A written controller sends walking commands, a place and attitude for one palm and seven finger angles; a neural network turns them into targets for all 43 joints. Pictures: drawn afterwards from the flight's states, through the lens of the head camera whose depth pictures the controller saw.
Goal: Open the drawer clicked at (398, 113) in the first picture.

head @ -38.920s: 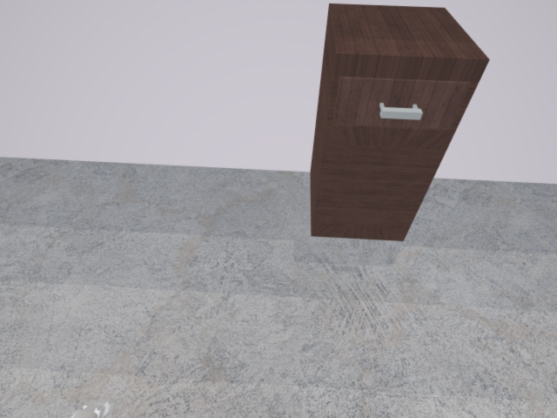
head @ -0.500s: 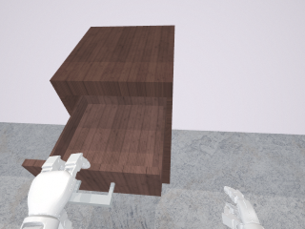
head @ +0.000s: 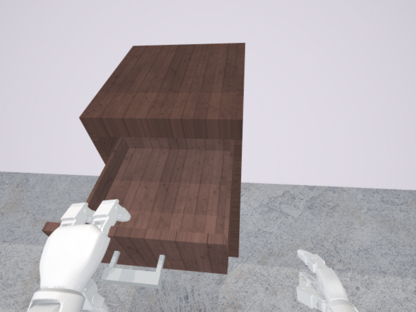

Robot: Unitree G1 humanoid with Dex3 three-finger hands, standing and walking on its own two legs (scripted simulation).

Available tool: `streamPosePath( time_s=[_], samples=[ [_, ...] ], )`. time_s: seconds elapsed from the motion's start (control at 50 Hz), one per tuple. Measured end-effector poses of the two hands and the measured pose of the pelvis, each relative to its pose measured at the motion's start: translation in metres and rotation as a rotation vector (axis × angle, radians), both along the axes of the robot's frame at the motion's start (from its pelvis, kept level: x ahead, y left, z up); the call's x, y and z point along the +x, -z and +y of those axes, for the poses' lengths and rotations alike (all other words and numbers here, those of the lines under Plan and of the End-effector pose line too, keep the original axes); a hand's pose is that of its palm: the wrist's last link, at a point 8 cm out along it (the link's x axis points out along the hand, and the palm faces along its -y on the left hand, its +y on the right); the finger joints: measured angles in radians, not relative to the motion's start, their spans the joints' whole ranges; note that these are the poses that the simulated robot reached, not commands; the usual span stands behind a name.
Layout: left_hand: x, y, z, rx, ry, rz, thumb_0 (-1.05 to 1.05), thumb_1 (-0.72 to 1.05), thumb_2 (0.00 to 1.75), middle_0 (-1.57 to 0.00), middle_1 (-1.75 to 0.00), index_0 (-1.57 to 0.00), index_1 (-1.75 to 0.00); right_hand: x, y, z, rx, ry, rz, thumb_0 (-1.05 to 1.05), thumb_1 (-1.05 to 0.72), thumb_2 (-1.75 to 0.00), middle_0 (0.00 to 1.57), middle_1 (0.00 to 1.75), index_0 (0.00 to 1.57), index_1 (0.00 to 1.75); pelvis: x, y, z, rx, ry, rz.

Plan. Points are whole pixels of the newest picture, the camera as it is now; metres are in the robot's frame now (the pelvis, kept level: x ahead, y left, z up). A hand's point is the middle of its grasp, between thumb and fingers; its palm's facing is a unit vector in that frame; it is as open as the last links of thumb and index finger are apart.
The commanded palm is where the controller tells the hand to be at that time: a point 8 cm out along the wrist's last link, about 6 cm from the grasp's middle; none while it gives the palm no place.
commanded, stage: lift the hand off the handle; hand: left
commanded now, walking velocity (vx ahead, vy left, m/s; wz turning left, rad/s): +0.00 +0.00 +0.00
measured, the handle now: (135, 267) +0.22 +0.20 -0.06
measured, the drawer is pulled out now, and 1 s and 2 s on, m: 0.28 0.28 0.28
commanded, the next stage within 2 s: draw the hand back to the body in 0.08 s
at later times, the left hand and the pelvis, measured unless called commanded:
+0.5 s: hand (81, 261) +0.17 +0.22 +0.10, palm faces +0.08 -0.12 -0.99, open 13.8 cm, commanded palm +0.14 +0.22 +0.16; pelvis +0.00 -0.01 +0.01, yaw +0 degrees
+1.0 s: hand (83, 244) +0.17 +0.21 +0.14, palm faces +0.34 -0.86 -0.39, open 13.4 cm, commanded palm +0.13 +0.25 +0.18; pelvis +0.00 +0.00 +0.01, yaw +3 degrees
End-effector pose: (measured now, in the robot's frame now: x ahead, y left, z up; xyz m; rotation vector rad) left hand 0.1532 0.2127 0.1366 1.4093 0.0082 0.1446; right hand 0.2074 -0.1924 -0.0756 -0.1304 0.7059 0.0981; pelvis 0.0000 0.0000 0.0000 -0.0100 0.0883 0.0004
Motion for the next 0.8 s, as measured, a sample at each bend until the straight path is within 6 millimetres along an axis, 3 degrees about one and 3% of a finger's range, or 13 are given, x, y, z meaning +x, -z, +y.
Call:
streamPosePath(
  time_s=[0.26, 0.4, 0.54, 0.8],
  samples=[
    [-0.006, 0.004, -0.005, -0.001, -0.003, 0.052, 0.00, -0.49, 0.30, -0.32, -1.21, -0.32, -1.20, 0.003, -0.005, -0.006, -0.015, -0.022, -0.004, 0.01, -0.90, -0.90, 0.20, 0.30, 0.20, 0.30, 0.000, -0.003, -0.007, 0.002, 0.002, -0.009],
    [-0.010, -0.013, 0.007, 0.048, -0.023, 0.006, 0.00, -0.49, 0.30, -0.32, -1.21, -0.32, -1.20, 0.003, -0.007, -0.015, -0.029, -0.001, -0.008, 0.01, -0.90, -0.90, 0.20, 0.30, 0.20, 0.30, 0.000, -0.004, -0.010, -0.001, 0.000, -0.020],
    [-0.015, -0.016, 0.015, 0.028, -0.051, 0.044, 0.00, -0.49, 0.30, -0.32, -1.20, -0.32, -1.20, 0.001, -0.008, -0.021, -0.043, 0.015, -0.005, 0.01, -0.90, -0.90, 0.20, 0.30, 0.20, 0.30, -0.002, -0.006, -0.009, 0.002, -0.004, -0.025],
    [-0.024, -0.031, 0.031, 0.067, -0.031, 0.014, 0.00, -0.49, 0.30, -0.32, -1.21, -0.32, -1.20, -0.002, -0.010, -0.012, -0.060, 0.012, 0.000, 0.01, -0.90, -0.90, 0.20, 0.30, 0.20, 0.30, -0.005, -0.007, -0.002, -0.007, -0.011, -0.035]
  ],
)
